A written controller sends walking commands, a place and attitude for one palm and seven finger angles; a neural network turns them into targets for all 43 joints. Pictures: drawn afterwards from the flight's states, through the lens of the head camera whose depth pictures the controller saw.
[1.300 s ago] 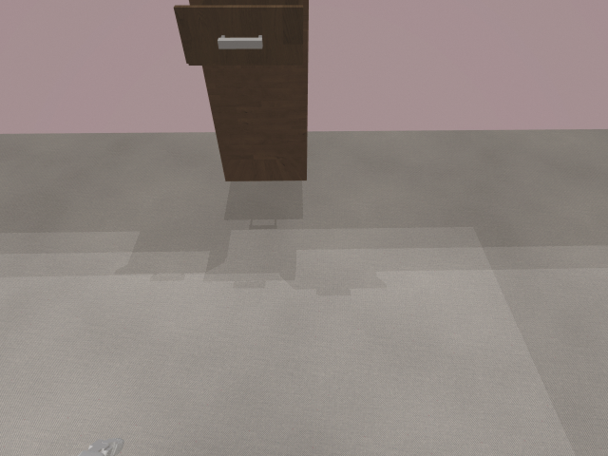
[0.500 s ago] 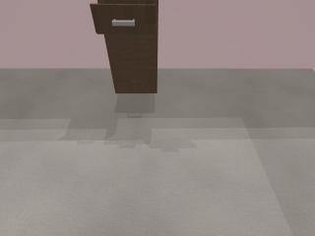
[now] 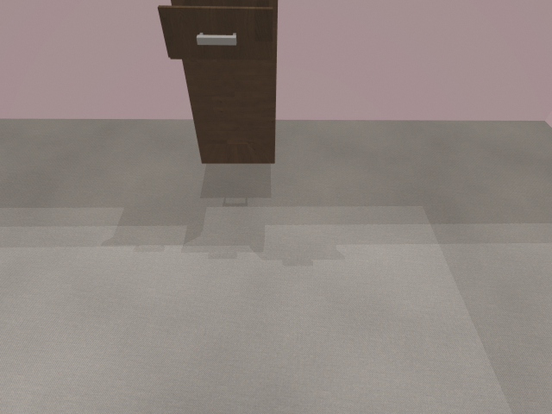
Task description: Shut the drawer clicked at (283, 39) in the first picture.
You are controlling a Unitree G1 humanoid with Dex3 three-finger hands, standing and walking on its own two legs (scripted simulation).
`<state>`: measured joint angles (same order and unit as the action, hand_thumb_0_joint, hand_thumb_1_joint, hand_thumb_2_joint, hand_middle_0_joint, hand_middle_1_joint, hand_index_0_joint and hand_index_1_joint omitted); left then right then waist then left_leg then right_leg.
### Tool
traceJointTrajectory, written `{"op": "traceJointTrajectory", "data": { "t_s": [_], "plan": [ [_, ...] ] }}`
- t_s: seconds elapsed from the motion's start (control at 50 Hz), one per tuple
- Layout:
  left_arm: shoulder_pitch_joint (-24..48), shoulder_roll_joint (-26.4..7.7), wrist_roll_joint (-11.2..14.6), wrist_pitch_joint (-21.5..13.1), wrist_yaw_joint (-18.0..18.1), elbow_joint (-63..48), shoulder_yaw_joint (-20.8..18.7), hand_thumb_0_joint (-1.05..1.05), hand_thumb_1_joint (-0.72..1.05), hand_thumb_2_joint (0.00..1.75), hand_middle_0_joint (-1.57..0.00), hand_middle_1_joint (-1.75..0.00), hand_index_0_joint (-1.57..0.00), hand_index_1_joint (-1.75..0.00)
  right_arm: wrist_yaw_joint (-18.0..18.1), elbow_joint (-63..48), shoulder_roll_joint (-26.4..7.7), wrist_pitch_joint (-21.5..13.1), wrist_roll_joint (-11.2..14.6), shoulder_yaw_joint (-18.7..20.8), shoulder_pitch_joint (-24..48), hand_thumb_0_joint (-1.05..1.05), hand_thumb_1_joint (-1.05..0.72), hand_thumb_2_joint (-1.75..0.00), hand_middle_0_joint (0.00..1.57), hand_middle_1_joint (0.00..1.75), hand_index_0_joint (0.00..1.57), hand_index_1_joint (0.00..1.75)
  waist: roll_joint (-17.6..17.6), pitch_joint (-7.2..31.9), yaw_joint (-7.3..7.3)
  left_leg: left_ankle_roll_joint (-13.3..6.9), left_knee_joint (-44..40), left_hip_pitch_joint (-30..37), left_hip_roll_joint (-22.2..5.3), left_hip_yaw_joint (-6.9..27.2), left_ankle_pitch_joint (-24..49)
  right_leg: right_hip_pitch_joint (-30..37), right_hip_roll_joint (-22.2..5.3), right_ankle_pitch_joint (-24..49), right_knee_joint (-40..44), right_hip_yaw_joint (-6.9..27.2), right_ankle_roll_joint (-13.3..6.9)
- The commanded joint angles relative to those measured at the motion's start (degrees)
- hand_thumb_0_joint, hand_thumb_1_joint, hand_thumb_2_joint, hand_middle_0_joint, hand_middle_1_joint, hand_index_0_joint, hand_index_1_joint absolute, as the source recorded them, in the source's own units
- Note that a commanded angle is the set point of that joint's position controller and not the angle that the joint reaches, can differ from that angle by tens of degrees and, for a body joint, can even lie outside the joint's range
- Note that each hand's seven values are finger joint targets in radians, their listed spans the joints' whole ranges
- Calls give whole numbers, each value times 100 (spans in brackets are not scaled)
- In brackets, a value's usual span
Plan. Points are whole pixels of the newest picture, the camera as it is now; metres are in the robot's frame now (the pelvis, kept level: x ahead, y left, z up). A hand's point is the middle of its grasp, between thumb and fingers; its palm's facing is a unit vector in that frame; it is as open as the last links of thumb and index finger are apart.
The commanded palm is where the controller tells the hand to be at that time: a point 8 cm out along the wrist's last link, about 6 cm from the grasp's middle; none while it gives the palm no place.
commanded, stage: look at it before walking up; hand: left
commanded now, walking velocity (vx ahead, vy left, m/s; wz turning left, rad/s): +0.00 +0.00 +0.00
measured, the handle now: (217, 37) +1.21 +0.26 +0.03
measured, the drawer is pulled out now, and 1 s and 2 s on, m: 0.28 0.28 0.28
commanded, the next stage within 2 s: walk to a spot facing it in 0.14 s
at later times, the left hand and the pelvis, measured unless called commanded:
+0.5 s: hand out of the picture +0.04 +0.22 -0.18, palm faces +0.03 -0.97 -0.22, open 7.4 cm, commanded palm none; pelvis +0.04 +0.01 -0.01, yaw +1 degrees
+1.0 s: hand (204, 313) +0.34 +0.17 -0.19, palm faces -0.02 -0.98 -0.22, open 7.3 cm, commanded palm none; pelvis +0.22 -0.02 -0.03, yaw +0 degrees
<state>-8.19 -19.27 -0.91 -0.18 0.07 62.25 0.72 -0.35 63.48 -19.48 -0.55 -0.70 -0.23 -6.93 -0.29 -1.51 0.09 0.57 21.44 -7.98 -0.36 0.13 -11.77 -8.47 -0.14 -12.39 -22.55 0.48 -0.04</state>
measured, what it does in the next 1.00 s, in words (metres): walks ahead: right foot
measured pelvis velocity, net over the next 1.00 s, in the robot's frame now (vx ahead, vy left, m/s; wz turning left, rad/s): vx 0.22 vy -0.02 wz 0.00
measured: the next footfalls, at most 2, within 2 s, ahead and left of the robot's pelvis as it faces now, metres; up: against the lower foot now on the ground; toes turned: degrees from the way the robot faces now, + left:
right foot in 0.94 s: +0.35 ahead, -0.13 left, +0.00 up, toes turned -9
left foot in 1.34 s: +0.50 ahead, +0.12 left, +0.00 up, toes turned +14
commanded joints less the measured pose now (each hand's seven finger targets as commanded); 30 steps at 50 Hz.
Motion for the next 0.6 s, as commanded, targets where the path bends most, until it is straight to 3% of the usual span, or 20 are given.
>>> {"op": "traceJointTrajectory", "data": {
  "t_s": [0.0,0.22,0.26,0.3,0.32,0.36,0.38,0.42,0.44,0.46,0.48,0.5,0.52,0.54,0.56,0.58],
  "plan": [
    [206,-1208,28,-142,56,-388,-257,0,90,90,-20,-30,-20,-30,109,-358,-1164,-141,28,220,257,0,-90,-90,20,30,20,30,30,352,-13,-215,-295,104,-647,526,858,8,-677,859,396,590,-183],
    [182,-1212,28,-137,57,-363,-256,0,90,90,-20,-30,-20,-30,114,-345,-1179,-146,32,213,259,0,-90,-90,20,30,20,30,28,317,-24,-214,-366,147,-659,537,872,38,-671,862,433,565,-165],
    [-246,-478,21,-14,78,-163,-99,0,90,90,-20,-30,-20,-30,75,-160,-417,-27,-19,30,-145,0,-90,-90,20,30,20,30,-46,325,-25,-113,-247,72,-567,384,-40,-19,-616,-322,436,526,-63],
    [-491,-517,-25,44,31,-139,-139,0,90,90,-20,-30,-20,-30,49,-150,-382,33,-58,58,-335,0,-90,-90,20,30,20,30,-154,-72,-61,-157,-133,-417,-432,336,-1413,-291,-597,-1745,556,729,-154],
    [-576,-552,-37,54,3,-162,-176,0,90,90,-20,-30,-20,-30,41,-188,-370,40,-72,76,-375,0,-90,-90,20,30,20,30,-260,-298,-87,-172,-15,-717,-361,323,-1756,-391,-611,-2135,610,866,-220],
    [-825,-610,-38,43,-23,-198,-254,0,90,90,-20,-30,-20,-30,33,-274,-288,20,-80,88,-453,0,-90,-90,20,30,20,30,-568,-602,-142,-164,538,-1225,-175,111,-1810,-380,-824,-2570,774,1224,-436],
    [-1020,-660,-29,19,-21,-202,-294,0,90,90,-20,-30,-20,-30,33,-330,-210,3,-70,100,-508,0,-90,-90,20,30,20,30,-788,-570,-183,-157,974,-1439,-109,-66,-1634,-185,-1018,-2697,924,1488,-588],
    [-1229,-679,-11,-63,7,-214,-373,0,90,90,-20,-30,-20,-30,29,-418,-100,-74,-58,136,-582,0,-90,-90,20,30,20,30,-878,-492,-156,-143,1511,-1512,-178,-284,-1291,-55,-1453,-2374,1055,1847,-883],
    [-1236,-644,-14,-102,13,-233,-399,0,90,90,-20,-30,-20,-30,23,-446,-50,-109,-46,152,-639,0,-90,-90,20,30,20,30,-853,-533,-115,-141,1488,-1446,-243,-325,-1296,-139,-1487,-2049,973,1771,-939],
    [-1167,-569,-18,-128,22,-257,-410,0,90,90,-20,-30,-20,-30,18,-415,29,-148,-31,166,-817,0,-90,-90,20,30,20,30,-708,-524,2,-149,1149,-1128,-301,-384,-1205,-308,-1443,-1652,753,1516,-930],
    [-1041,-455,-11,-126,13,-285,-404,0,90,90,-20,-30,-20,-30,23,-312,85,-181,-19,177,-1130,0,-90,-90,20,30,20,30,-413,-524,165,-193,721,-479,-312,-384,-1050,-744,-1187,-1379,351,1103,-809],
    [-936,-214,-1,-112,-7,-337,-376,0,90,90,-20,-30,-20,-30,45,-140,46,-219,-28,203,-1615,0,-90,-90,20,30,20,30,165,-550,344,-321,202,244,-487,38,-1032,-1374,-694,-1246,-410,559,-571],
    [-733,112,-3,-112,-37,-469,-325,0,90,90,-20,-30,-20,-30,69,82,-308,-255,-85,318,-2281,0,-90,-90,20,30,20,30,1449,-603,569,-731,-540,864,-1431,1452,-1271,-2310,-8,-1264,-2044,-283,-250],
    [-183,249,-36,-183,-5,-722,-281,0,90,90,-20,-30,-20,-30,150,270,-398,-298,-104,367,-2954,0,-90,-90,20,30,20,30,1799,-881,791,-1102,-1139,1215,-2148,2602,-545,-3302,136,-1953,-3297,-438,-143],
    [-54,196,-40,-213,4,-789,-327,0,90,90,-20,-30,-20,-30,204,295,-187,-303,-66,297,-2936,0,-90,-90,20,30,20,30,1042,-1112,646,-1382,-1079,1140,-2380,2620,61,-3657,-257,-1752,-3922,-56,-183],
    [-3,202,-44,-255,-48,-749,-338,0,90,90,-20,-30,-20,-30,221,237,10,-353,-35,273,-2796,0,-90,-90,20,30,20,30,383,-986,559,-1500,-931,1243,-2361,2399,684,-3761,-462,-1491,-4116,23,-171]
  ]
}}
